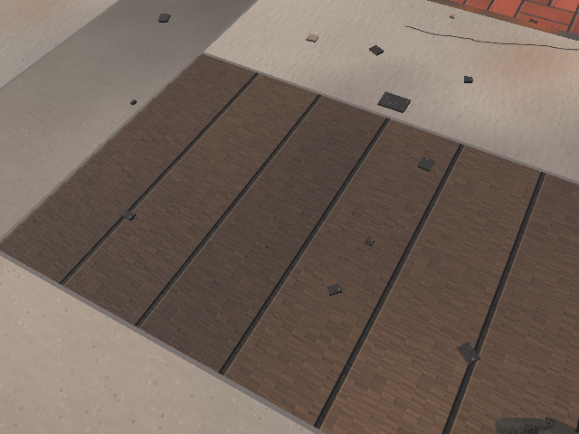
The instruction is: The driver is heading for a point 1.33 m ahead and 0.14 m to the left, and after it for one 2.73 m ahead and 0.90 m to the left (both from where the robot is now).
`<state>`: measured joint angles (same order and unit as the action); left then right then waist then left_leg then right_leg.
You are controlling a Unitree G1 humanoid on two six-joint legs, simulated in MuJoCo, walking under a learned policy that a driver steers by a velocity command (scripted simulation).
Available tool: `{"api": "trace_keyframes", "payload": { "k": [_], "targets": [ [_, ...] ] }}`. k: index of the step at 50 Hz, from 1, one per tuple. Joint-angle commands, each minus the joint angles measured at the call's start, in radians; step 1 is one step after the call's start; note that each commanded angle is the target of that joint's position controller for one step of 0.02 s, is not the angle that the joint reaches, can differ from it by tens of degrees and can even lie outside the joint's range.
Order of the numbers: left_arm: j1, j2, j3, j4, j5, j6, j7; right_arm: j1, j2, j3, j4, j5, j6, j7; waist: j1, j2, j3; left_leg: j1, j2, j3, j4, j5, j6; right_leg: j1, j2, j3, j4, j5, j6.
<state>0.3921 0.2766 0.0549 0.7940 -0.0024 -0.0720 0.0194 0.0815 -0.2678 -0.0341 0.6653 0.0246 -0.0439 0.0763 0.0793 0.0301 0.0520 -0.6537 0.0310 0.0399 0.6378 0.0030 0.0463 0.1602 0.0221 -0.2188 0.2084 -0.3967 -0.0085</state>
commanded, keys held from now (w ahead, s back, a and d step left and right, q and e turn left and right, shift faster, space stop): w+q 0.48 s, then w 0.06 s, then w+e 0.46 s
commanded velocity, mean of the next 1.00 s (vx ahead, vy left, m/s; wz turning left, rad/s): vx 0.50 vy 0.00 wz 0.23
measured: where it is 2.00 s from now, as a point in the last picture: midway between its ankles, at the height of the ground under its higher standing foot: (306, 208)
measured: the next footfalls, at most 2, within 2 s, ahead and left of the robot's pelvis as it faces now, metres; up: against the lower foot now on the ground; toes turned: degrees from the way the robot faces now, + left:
left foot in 0.08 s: +0.22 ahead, +0.09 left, +0.00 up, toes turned +4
right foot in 0.54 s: +0.52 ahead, -0.06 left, +0.00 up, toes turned +23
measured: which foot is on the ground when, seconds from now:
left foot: up 0.00-0.06, down 0.08-0.56, up 0.58-0.96, down 0.98-1.00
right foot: down 0.00-0.08, up 0.10-0.52, down 0.54-0.98, up 1.00-1.00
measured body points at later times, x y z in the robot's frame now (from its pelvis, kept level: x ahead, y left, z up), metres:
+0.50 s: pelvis +0.30 +0.01 +0.01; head +0.33 +0.03 +0.46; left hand +0.46 +0.30 -0.06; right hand +0.43 -0.26 -0.09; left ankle +0.18 +0.08 -0.73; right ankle +0.49 -0.09 -0.71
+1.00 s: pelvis +0.55 +0.09 +0.00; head +0.57 +0.10 +0.45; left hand +0.47 +0.37 -0.12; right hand +0.84 -0.07 -0.04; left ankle +0.60 +0.22 -0.73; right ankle +0.49 -0.08 -0.72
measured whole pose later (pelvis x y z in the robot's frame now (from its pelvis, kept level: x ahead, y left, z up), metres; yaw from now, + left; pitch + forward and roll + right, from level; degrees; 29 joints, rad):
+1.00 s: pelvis +0.55 +0.09 +0.00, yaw +12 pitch +1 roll +0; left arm 0.45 0.30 0.06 0.79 -0.02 -0.04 0.01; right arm 0.04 -0.26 -0.02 0.62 0.00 -0.11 0.01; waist 0.10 -0.01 0.01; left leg -0.40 -0.02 -0.05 0.49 -0.13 0.02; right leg -0.14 0.05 0.18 0.59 -0.44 -0.01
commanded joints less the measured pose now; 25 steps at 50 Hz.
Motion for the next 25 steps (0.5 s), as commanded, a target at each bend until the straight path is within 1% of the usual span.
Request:
{"api": "trace_keyframes", "payload": {
  "k": [1,2,3,4,5,6,7,8,9,10,11,13,15,17,18,20,22,24,25],
  "targets": [
    [-0.019,0.214,0.054,-0.048,-0.007,0.013,0.018,-0.031,-0.102,-0.032,-0.101,0.002,-0.010,0.010,-0.075,-0.139,-0.028,0.097,-0.079,0.084,-0.009,-0.121,0.066,0.004,-0.291,0.028,0.180,1.232,-0.088],
    [-0.026,0.228,0.056,-0.052,-0.005,0.023,0.022,0.070,-0.141,-0.051,-0.084,0.005,-0.004,0.004,-0.133,-0.152,-0.094,0.226,-0.109,0.089,-0.008,-0.153,0.093,-0.010,-0.287,0.026,0.325,1.312,-0.082],
    [-0.047,0.230,0.055,-0.061,-0.012,0.025,0.024,0.219,-0.192,-0.080,-0.054,0.006,0.001,-0.010,-0.220,-0.126,-0.172,0.469,-0.134,0.069,-0.071,-0.105,0.134,-0.122,-0.258,0.013,0.535,1.256,-0.060],
    [-0.026,0.188,0.039,-0.080,0.003,0.012,0.023,0.347,-0.251,-0.101,-0.029,0.005,0.018,-0.034,-0.261,-0.009,-0.255,0.782,-0.010,-0.144,-0.086,-0.109,0.186,-0.386,-0.197,0.030,0.839,0.772,-0.026],
    [0.070,0.055,-0.005,-0.129,0.016,-0.018,0.001,0.287,-0.332,-0.111,-0.062,0.004,0.010,-0.043,-0.131,0.240,-0.377,1.098,0.275,-0.767,-0.198,-0.260,0.419,-0.815,0.043,0.151,1.253,-0.156,0.044],
    [-0.037,0.161,0.013,-0.147,-0.013,-0.059,-0.018,0.306,-0.250,-0.091,-0.072,-0.003,0.002,-0.042,-0.213,0.096,-0.452,1.092,0.296,-0.878,-0.330,-0.380,0.409,-0.906,0.013,0.368,1.304,-0.143,0.023],
    [-0.133,0.179,0.016,-0.184,-0.048,-0.074,-0.025,0.273,-0.208,-0.080,-0.065,-0.010,-0.008,-0.044,-0.202,0.035,-0.288,0.958,0.261,-0.722,-0.355,-0.359,0.346,-0.943,-0.036,0.362,1.237,-0.061,0.003],
    [-0.155,0.157,0.009,-0.193,-0.035,-0.079,-0.019,0.212,-0.188,-0.073,-0.066,-0.007,-0.017,-0.042,-0.141,-0.072,-0.159,0.779,0.212,-0.607,-0.366,-0.237,0.309,-0.920,-0.078,0.344,1.127,-0.002,-0.001],
    [-0.152,0.158,0.014,-0.181,-0.007,-0.074,-0.011,0.157,-0.154,-0.065,-0.074,-0.007,-0.023,-0.044,-0.103,-0.082,-0.117,0.668,0.169,-0.518,-0.370,-0.124,0.284,-0.866,-0.112,0.338,1.033,0.032,0.006],
    [-0.130,0.161,0.018,-0.174,0.005,-0.062,-0.012,0.126,-0.147,-0.060,-0.087,-0.020,-0.024,-0.049,-0.073,-0.050,-0.088,0.573,0.142,-0.470,-0.392,-0.040,0.283,-0.804,-0.125,0.337,1.007,0.056,0.018],
    [-0.113,0.158,0.018,-0.170,0.014,-0.050,-0.012,0.112,-0.148,-0.061,-0.088,-0.021,-0.025,-0.053,-0.055,-0.031,-0.078,0.515,0.127,-0.447,-0.412,0.008,0.286,-0.775,-0.130,0.328,0.971,0.070,0.035],
    [-0.111,0.133,0.010,-0.169,0.025,-0.033,-0.009,0.124,-0.160,-0.063,-0.070,-0.014,-0.029,-0.061,-0.048,-0.021,-0.063,0.425,0.108,-0.379,-0.423,0.104,0.284,-0.752,-0.133,0.296,0.884,0.102,0.072],
    [-0.187,0.104,-0.003,-0.195,0.029,-0.027,-0.006,0.144,-0.184,-0.069,-0.055,-0.011,-0.026,-0.073,-0.070,-0.011,-0.040,0.364,0.069,-0.320,-0.421,0.111,0.261,-0.749,-0.119,0.274,0.748,0.208,0.099],
    [-0.277,0.079,-0.014,-0.213,0.025,-0.031,-0.009,0.168,-0.192,-0.071,-0.041,-0.002,-0.017,-0.082,-0.108,0.015,-0.038,0.336,0.020,-0.278,-0.396,0.042,0.213,-0.700,-0.087,0.264,0.566,0.367,0.104],
    [-0.320,0.072,-0.018,-0.221,0.021,-0.034,-0.012,0.187,-0.194,-0.071,-0.034,0.000,-0.011,-0.085,-0.129,0.025,-0.042,0.330,0.010,-0.278,-0.383,0.002,0.195,-0.666,-0.065,0.259,0.486,0.430,0.104],
    [-0.380,0.083,-0.015,-0.234,0.005,-0.041,-0.022,0.230,-0.204,-0.074,-0.017,0.002,-0.003,-0.088,-0.158,0.041,-0.053,0.355,0.025,-0.322,-0.363,-0.061,0.179,-0.624,-0.031,0.263,0.397,0.483,0.103],
    [-0.399,0.110,-0.004,-0.241,-0.004,-0.049,-0.030,0.252,-0.197,-0.072,-0.007,0.008,0.003,-0.089,-0.158,0.060,-0.059,0.428,0.051,-0.391,-0.309,-0.111,0.168,-0.619,-0.023,0.296,0.328,0.448,0.088],
    [-0.378,0.140,0.013,-0.238,-0.009,-0.057,-0.035,0.250,-0.190,-0.071,-0.004,0.005,0.008,-0.091,-0.135,0.087,-0.066,0.493,0.082,-0.462,-0.247,-0.126,0.149,-0.590,-0.021,0.315,0.292,0.366,0.058],
    [-0.330,0.150,0.021,-0.225,-0.011,-0.061,-0.036,0.238,-0.184,-0.070,-0.004,0.001,0.009,-0.091,-0.106,0.104,-0.073,0.507,0.092,-0.469,-0.213,-0.106,0.137,-0.545,-0.026,0.302,0.276,0.341,0.035]
  ]
}}
Keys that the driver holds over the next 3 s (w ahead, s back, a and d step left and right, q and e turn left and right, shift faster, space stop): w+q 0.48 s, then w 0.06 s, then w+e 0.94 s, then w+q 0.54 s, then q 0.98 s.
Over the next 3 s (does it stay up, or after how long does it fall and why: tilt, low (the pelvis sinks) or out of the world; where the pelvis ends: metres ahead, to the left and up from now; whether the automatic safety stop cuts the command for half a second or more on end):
stays up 1.29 0.12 0.01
